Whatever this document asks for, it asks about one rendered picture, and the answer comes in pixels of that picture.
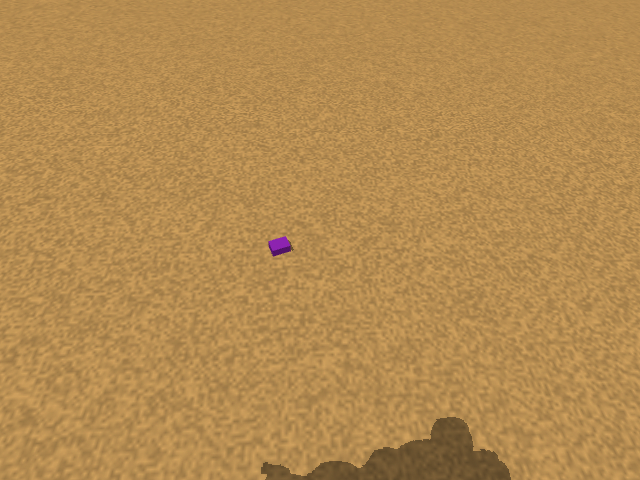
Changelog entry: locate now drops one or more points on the small box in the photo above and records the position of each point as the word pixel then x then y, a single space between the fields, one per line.
pixel 279 246

